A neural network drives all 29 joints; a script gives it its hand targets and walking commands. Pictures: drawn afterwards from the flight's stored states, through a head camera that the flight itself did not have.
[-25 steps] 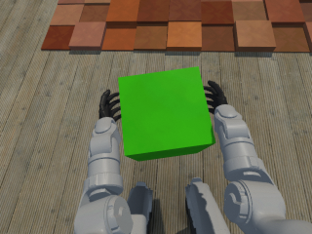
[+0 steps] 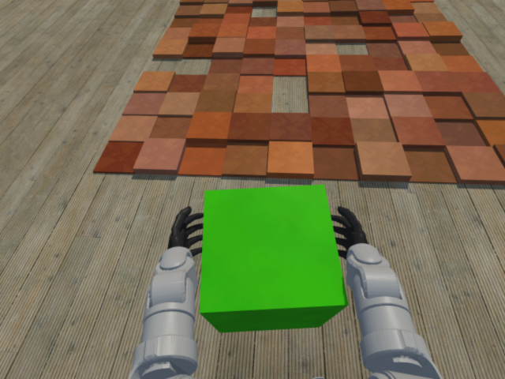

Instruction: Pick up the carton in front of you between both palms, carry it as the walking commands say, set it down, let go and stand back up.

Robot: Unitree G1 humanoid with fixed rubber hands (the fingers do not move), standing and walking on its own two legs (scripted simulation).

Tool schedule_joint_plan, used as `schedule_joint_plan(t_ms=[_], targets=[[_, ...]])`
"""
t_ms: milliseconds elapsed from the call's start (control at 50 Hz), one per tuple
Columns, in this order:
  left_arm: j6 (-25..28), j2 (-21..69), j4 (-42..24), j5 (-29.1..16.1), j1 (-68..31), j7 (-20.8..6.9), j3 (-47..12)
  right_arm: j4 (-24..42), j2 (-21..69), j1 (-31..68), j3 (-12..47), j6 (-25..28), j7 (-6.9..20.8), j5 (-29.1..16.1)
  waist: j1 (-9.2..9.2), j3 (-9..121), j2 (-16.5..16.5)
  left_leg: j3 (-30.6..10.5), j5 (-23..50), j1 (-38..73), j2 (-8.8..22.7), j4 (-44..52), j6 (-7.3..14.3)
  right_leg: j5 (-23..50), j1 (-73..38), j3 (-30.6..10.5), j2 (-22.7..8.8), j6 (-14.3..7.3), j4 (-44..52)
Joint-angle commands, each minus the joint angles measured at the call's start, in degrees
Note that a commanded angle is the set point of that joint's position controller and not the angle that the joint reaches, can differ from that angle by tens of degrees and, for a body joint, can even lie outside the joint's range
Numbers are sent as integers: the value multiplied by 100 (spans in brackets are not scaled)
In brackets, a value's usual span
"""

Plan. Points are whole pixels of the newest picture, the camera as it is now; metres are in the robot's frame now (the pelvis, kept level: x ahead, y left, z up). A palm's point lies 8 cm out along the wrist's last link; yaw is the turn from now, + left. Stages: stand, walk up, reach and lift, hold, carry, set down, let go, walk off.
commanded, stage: reach and lift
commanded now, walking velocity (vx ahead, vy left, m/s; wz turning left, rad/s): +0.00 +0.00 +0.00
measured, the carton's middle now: (267, 265) +0.33 +0.00 -0.08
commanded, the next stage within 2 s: hold in 1.18 s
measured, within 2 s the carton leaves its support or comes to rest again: neither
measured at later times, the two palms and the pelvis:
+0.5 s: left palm (171, 248) +0.30 +0.15 +0.05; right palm (366, 248) +0.29 -0.15 +0.04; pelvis -0.01 +0.00 +0.02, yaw +0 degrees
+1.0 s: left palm (170, 241) +0.31 +0.15 +0.06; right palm (367, 240) +0.30 -0.15 +0.05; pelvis +0.02 +0.00 +0.03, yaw +0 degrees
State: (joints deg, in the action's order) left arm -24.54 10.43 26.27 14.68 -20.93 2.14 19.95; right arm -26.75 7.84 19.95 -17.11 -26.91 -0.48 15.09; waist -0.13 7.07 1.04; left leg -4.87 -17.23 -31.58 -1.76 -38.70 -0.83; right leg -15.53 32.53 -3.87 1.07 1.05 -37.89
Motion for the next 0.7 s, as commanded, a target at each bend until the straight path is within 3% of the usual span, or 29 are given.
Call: schedule_joint_plan(t_ms=[0, 100, 280, 420, 680], targets=[[-290, 5926, 523, -970, -2096, -1547, -3471, 392, 5532, 2948, 3452, 97, 1447, -1214, 27, 2100, -56, 14, 1858, 1505, -429, 895, 19, 1736, -2083, 33, 503, -84, 734], [-633, 5775, 225, -1021, -1772, -1579, -3526, 777, 5419, 2648, 3538, -296, 1427, -1257, 35, 1322, -29, 3, 1813, 2048, -351, 1472, 7, 1572, -2561, 51, 471, -84, 1323], [-850, 5614, 427, -775, -2363, -1724, -2914, 422, 5402, 3143, 2877, -546, 1580, -993, 30, 330, 26, 69, 420, 1935, -280, 1826, 91, 319, -2572, 124, 424, -153, 1612], [-830, 5681, 326, -826, -2752, -1771, -3015, 532, 5540, 3493, 2991, -535, 1581, -1028, 36, 743, -61, 104, 600, 2158, -306, 1775, 93, 475, -2803, 112, 410, -125, 1594], [-961, 5412, -58, -849, -2254, -1770, -3108, 858, 5539, 2911, 3136, -699, 1471, -1108, 6, 836, -129, 129, 1323, 2517, -387, 1923, 68, 1297, -3225, 35, 414, -49, 1816]])
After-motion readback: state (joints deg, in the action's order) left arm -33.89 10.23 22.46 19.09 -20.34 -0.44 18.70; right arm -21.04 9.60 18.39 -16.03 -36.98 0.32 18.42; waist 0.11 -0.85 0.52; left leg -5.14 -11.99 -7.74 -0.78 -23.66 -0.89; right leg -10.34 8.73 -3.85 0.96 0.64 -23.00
